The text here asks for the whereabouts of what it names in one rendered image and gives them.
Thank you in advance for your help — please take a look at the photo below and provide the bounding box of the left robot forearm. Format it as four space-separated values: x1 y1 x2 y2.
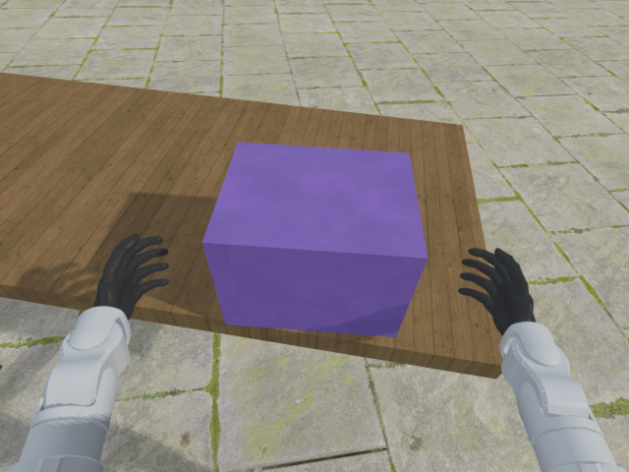
9 306 131 472

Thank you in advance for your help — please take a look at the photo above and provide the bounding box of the robot left hand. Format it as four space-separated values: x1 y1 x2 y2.
93 234 169 320

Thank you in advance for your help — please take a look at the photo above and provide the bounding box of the robot right hand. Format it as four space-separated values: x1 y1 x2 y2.
458 248 536 336

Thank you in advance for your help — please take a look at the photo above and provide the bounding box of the table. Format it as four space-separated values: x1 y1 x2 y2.
0 73 503 379

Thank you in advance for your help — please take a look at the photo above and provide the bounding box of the right robot forearm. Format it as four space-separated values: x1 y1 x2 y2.
499 322 627 472

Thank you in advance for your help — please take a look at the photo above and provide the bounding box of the carton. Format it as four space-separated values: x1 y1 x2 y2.
202 142 428 337

